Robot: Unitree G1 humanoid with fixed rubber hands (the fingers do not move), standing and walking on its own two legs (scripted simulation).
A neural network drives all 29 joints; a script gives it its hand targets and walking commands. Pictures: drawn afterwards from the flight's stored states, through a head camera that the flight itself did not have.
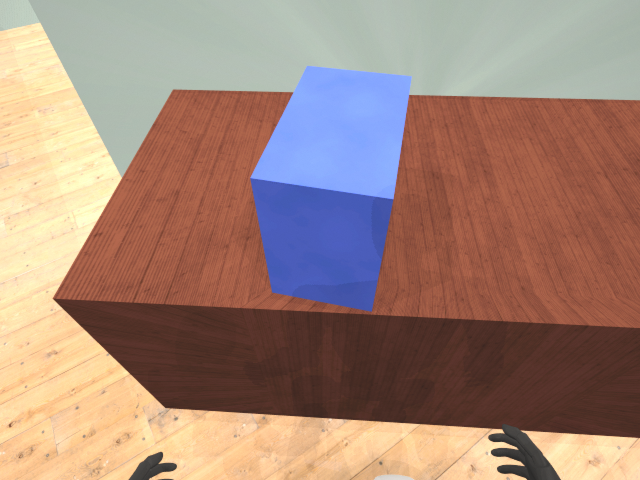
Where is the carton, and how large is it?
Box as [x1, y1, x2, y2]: [250, 66, 411, 311]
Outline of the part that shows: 307,66 250,177 272,292 371,311 393,198 411,76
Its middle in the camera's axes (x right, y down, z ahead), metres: +0.04 -0.09 +0.66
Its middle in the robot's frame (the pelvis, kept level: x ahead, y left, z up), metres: +0.55 -0.03 +0.02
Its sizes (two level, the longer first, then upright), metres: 0.296 0.178 0.267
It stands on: a pedestal, 0.64 m high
